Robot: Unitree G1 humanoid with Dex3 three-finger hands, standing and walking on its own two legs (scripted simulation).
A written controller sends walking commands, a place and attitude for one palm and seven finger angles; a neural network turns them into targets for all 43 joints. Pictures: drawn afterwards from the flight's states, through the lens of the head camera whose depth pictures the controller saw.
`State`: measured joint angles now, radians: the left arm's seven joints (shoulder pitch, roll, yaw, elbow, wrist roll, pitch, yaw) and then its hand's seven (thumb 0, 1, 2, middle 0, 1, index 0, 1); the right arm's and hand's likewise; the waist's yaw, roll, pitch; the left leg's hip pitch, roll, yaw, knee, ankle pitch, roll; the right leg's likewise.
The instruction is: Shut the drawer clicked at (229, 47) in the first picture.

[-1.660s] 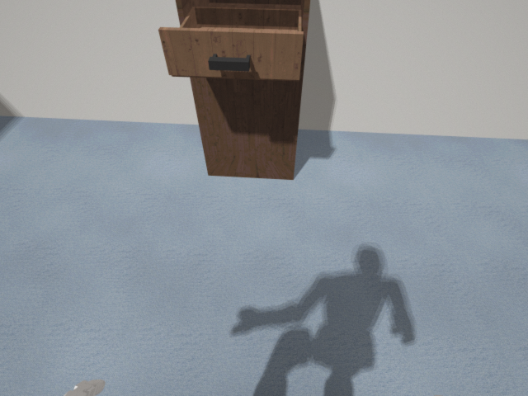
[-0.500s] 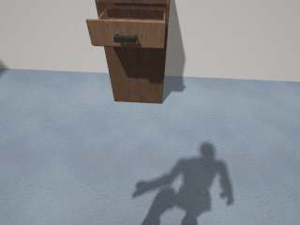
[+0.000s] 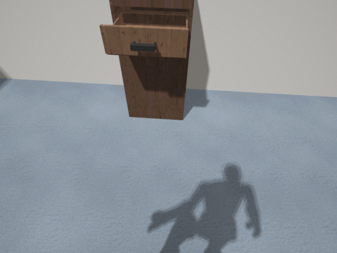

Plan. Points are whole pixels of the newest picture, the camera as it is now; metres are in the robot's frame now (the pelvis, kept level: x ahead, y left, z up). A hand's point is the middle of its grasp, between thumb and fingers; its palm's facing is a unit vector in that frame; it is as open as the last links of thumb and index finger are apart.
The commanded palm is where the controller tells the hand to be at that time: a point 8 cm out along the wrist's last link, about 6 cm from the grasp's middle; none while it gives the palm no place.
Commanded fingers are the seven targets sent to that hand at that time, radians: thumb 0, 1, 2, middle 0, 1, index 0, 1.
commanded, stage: walk to a spot facing it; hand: left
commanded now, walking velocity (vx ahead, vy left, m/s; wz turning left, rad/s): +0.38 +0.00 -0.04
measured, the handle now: (143, 45) +1.00 +0.19 +0.03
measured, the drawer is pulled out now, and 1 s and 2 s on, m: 0.28 0.28 0.28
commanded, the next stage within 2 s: take the last steps up to it in 0.68 s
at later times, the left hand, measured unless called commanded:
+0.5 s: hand (114, 223) +0.24 +0.19 -0.19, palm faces -0.11 -0.97 -0.19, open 7.3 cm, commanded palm none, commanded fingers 0.00 0.90 0.90 -0.20 -0.30 -0.20 -0.30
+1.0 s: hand (117, 195) +0.34 +0.20 -0.20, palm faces +0.04 -0.99 -0.14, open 7.3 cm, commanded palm none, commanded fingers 0.00 0.90 0.90 -0.20 -0.30 -0.20 -0.30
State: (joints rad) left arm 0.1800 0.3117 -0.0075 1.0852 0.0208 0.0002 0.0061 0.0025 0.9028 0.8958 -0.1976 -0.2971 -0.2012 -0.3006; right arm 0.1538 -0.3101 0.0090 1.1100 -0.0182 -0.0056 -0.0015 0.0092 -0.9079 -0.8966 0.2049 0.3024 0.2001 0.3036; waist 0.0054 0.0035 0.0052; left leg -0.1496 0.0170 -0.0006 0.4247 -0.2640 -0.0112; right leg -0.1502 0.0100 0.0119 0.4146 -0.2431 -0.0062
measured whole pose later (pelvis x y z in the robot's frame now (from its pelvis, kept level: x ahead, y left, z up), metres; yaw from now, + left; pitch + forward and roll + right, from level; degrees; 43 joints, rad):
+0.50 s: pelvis +0.16 +0.00 -0.02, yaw -5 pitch -1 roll -1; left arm 0.16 0.20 0.05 1.03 0.03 -0.02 -0.03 0.02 0.94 0.90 -0.20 -0.30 -0.20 -0.30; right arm 0.55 -0.09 -0.01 1.23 -0.02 -0.08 -0.03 0.01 -0.91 -0.90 0.21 0.30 0.20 0.30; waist -0.05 0.01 0.11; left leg 0.14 0.06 0.13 0.35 -0.46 -0.02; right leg -0.49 -0.04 -0.13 0.66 -0.22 -0.06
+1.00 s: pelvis +0.35 +0.02 -0.02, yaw -1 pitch -2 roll -2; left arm 0.34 0.19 0.05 1.09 0.03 -0.01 0.00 0.00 0.91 0.90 -0.20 -0.30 -0.20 -0.30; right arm 0.22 -0.15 -0.04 0.99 -0.03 -0.07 0.00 0.01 -0.92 -0.90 0.20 0.30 0.20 0.30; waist 0.01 -0.04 0.02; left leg -0.35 0.07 0.15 0.63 -0.26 0.06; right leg -0.35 -0.05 -0.09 1.07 -0.46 -0.02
